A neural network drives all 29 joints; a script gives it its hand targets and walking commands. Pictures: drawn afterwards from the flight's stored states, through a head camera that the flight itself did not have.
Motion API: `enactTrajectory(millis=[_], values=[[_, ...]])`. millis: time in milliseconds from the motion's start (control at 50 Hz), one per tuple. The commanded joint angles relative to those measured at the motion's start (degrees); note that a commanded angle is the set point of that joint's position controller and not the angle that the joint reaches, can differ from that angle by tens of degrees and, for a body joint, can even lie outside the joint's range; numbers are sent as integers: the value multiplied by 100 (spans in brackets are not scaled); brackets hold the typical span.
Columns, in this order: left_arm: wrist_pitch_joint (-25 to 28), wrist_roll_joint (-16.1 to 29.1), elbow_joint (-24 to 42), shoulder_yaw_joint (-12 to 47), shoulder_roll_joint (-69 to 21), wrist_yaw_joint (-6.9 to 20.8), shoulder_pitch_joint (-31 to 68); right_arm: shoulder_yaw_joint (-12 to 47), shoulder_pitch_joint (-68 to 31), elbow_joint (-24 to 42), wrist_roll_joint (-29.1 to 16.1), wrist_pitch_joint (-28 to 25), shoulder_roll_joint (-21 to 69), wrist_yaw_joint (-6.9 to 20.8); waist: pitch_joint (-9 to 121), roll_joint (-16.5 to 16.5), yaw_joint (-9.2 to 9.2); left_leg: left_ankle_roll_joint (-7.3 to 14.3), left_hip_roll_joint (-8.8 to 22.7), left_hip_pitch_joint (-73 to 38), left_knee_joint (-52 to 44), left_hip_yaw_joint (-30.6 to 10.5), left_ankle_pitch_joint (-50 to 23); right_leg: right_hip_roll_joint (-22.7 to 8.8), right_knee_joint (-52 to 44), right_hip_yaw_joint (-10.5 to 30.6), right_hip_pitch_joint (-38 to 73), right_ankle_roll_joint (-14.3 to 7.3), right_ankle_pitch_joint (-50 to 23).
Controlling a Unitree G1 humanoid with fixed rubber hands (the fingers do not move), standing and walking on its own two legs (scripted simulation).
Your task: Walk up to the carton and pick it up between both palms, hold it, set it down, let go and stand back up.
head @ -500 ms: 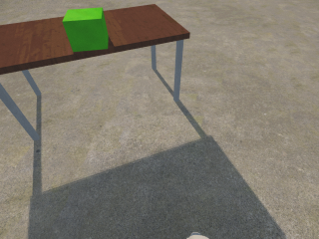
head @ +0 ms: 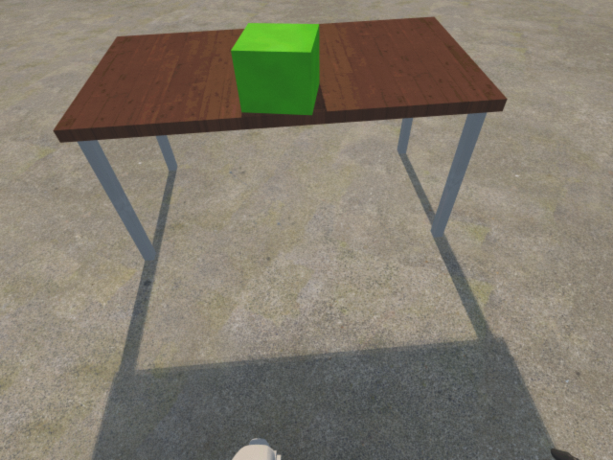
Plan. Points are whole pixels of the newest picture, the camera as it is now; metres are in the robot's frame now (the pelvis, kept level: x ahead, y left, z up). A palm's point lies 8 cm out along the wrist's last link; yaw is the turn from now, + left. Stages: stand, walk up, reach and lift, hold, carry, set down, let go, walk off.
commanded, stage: walk up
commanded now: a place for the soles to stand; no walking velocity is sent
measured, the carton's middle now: (280, 68) +1.16 +0.17 -0.02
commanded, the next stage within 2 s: none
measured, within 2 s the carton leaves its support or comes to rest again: neither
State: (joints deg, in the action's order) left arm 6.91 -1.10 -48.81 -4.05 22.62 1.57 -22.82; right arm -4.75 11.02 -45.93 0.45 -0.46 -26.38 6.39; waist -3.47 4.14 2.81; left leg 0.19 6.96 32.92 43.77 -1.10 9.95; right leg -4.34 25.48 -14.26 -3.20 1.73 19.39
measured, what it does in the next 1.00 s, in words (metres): walks ahead: left foot, then right foot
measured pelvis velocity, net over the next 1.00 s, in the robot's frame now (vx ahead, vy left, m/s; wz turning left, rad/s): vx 0.38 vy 0.05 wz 0.18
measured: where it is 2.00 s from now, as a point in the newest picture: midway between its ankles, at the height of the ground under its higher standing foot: (293, 339)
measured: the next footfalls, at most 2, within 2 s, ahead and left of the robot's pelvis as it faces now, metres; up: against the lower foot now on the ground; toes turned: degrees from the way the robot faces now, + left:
left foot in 0.10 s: +0.19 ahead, +0.16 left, +0.00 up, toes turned +7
right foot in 0.56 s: +0.42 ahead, -0.05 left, +0.00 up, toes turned +2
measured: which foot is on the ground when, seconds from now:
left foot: up 0.00-0.08, down 0.10-0.62, up 0.64-1.00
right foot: down 0.00-0.14, up 0.16-0.54, down 0.56-1.00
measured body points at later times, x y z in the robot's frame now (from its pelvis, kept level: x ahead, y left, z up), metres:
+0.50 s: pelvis +0.21 +0.06 +0.00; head +0.23 +0.05 +0.44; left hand +0.30 +0.39 -0.10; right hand +0.27 -0.26 -0.12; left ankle +0.15 +0.15 -0.73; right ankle +0.37 -0.05 -0.71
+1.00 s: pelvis +0.38 +0.05 +0.00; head +0.40 +0.03 +0.45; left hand +0.33 +0.36 -0.10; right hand +0.53 -0.25 -0.11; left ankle +0.48 +0.22 -0.70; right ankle +0.38 -0.05 -0.73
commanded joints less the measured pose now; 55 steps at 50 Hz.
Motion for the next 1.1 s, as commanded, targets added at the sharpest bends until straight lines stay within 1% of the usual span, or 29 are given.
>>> enactTrajectory(millis=[0, 20, 40, 60, 80, 100, 140, 180, 200, 260, 380, 420, 480, 520, 540, 560, 580, 600, 620, 640, 660, 700, 740, 780, 880, 960, 1020, 1060, 1080], values=[[43, 30, 551, -463, 2000, -122, 692, -329, 211, 348, 141, -163, -870, 46, 210, -940, -635, 239, -222, -1627, -509, 505, 1, -1533, -442, 415, -955, -1065, -1586], [-3, 14, 594, -489, 2006, -153, 871, -448, 853, 158, 175, -169, -979, 12, 538, -698, -999, 339, -198, -2254, -832, 237, 80, -1544, 442, 275, -951, -1018, -1948], [-57, 22, 500, -377, 1653, -161, 437, -536, 1398, -146, 275, -207, -1177, -98, 977, 287, -1147, 456, -656, -3336, -1037, 238, 574, -1066, 2179, -11, -1270, -847, -2304], [-78, 66, 526, -225, 1150, -87, 45, -657, 1928, -184, 237, -212, -1475, -231, 1306, 1425, -1311, 544, -497, -4450, -1149, -433, 901, -511, 3466, 194, -2333, -548, -1213], [-79, 138, 715, -32, 843, -57, -39, -663, 1670, -8, 230, -257, -1672, -339, 1174, 2276, -1019, 1079, 854, -4780, -1704, -2516, 343, 154, 4331, 268, -3691, -350, 1230], [-133, 107, 625, -157, 1354, -110, -31, -587, 1415, 172, 76, -288, -1691, -348, 1401, 1348, -908, 1853, 1505, -5024, -2314, -4074, 36, 350, 4929, 904, -4242, -340, 1367], [-112, 144, 686, -207, 1601, -108, 689, -546, 1031, 154, -238, -319, -1562, -446, 613, 396, -748, 1677, 1329, -3505, -2445, -3013, -286, -205, 4865, 1463, -3742, -366, 740], [-139, 234, 552, -158, 1376, -57, 482, -378, 945, 152, -140, -415, -1307, -536, 505, 717, -459, 1228, 680, -3137, -2048, -1597, -2218, -279, 4367, 1539, -3264, -406, 345], [-182, 164, 462, -120, 1287, -53, 584, -382, 903, 157, -108, -467, -1143, -551, 336, 157, -407, 1164, 823, -2793, -2213, -1978, -2368, -326, 4366, 1579, -3106, -336, 237], [-287, 144, 347, -121, 1310, 2, 294, -302, 638, 320, -136, -618, -1116, -541, 174, 80, -87, 1109, 547, -1929, -2426, -1073, -2285, -341, 3613, 1512, -2467, -292, -344], [-363, 24, 718, -121, 1130, 157, 1385, -382, 909, 224, -11, -668, -1362, -508, -362, 299, -485, 1297, 702, -1812, -2987, -1252, -250, -534, 1908, 1497, -2542, -239, -970], [-288, -19, 741, -265, 1353, 192, 1702, -329, 889, 333, -72, -625, -1274, -517, -340, -325, -555, 1151, 706, -2059, -2785, -1240, -411, -300, 1456, 1416, -2279, -326, -968], [-252, -22, 607, -285, 1271, 238, 1265, -298, 532, 320, 26, -592, -1308, -511, -44, 51, -283, 1168, 651, -1808, -2344, -868, -120, -178, 1237, 1264, -1667, -479, -1022], [-136, -31, 357, -377, 1321, 180, 705, -222, 736, 361, -52, -561, -1131, -523, 349, -656, -63, 926, 286, -1599, -1325, -649, -821, 145, 480, 1045, -310, -636, -1127], [-82, -114, 232, -484, 1573, 101, 34, -164, 960, 365, -56, -591, -822, -508, 751, -1600, 269, 726, -165, -1216, 175, -213, -1144, -191, 4, 1630, 613, -823, -590], [9, -43, 265, -525, 1981, 54, -380, -23, 1166, 442, -94, -598, -576, -502, 1213, -2374, 244, 399, -926, -247, 1923, 167, 139, -1562, -386, 3623, 1432, -1350, -514], [-39, 48, 284, -555, 2019, 30, -310, -41, 1148, 274, -61, -510, -900, -549, 854, -1878, 279, 257, -1185, 752, 2499, 12, 1957, -2095, -804, 4892, 1491, -1910, -527], [-58, 119, 236, -535, 2041, 13, -161, -107, 1125, 203, -70, -495, -1197, -607, 745, -1665, 193, 229, -926, 708, 2991, -363, 2131, -2253, -821, 5240, 1077, -2285, -679], [-85, 133, 168, -590, 1914, -13, -105, -73, 749, 249, -24, -548, -1095, -583, 433, -1174, 277, 194, -727, 644, 3021, -590, 1894, -2129, -912, 4910, 565, -2136, -1079], [-83, 98, 216, -476, 1752, -42, -68, -100, 611, 146, -34, -503, -1098, -548, 383, -842, 257, 281, -554, 339, 2534, -851, 1520, -1623, -734, 3674, 183, -1644, -1420], [-81, 166, 395, -388, 1577, -43, 340, -98, 943, 87, -74, -487, -989, -500, 305, -849, -144, 295, -554, -18, 2463, -687, 1230, -1354, -699, 2833, -247, -1336, -1483], [-16, 152, 388, -421, 1462, -38, 538, -130, 1208, -35, -72, -373, -892, -429, 307, -849, -311, 216, -531, -235, 2092, -619, 504, -924, -750, 2184, -239, -786, -2139], [58, 176, 451, -299, 1267, -30, 312, -74, 1207, 3, -116, -313, -724, -419, 24, -1188, -404, 86, -577, -361, 1843, -397, 109, -706, -838, 1746, -834, -851, -2893], [62, 167, 431, -401, 1504, -28, 188, -86, 868, 60, -72, -242, -648, -374, -225, -1358, -290, 32, -524, -288, 1624, -336, -117, -812, -1152, 1707, -843, -684, -2480], [-17, 65, 622, -484, 1538, -33, 229, -161, -24, 439, 32, -219, -858, -324, -105, -1195, 0, -39, 10, -68, 109, -214, 297, -1175, -1051, 1994, -355, -1420, -1089], [-89, 94, 381, -416, 1595, -40, -127, -180, -602, 410, 108, -241, -788, -263, -635, -794, 184, 64, -137, -164, -391, 191, 198, -1165, -1209, 2019, -607, -1178, -430], [-110, 38, 497, -386, 1709, 6, 233, -190, -126, 216, 96, -302, -836, -228, -353, -1181, -98, 158, -176, -1060, -716, 306, 563, -1214, -946, 2040, -1159, -1319, -177], [-154, 71, 561, -285, 1534, -33, 219, -349, 887, -92, 148, -399, -996, -325, 408, -233, -719, 271, -461, -2729, -1430, 248, 391, -979, 527, 1605, -1427, -1171, -1329], [-174, 170, 556, -143, 1126, -45, 107, -440, 1512, -260, 273, -460, -1286, -405, 836, 751, -954, 460, -56, -3483, -2026, -745, 1198, -367, 2230, 1129, -1730, -804, -1609]])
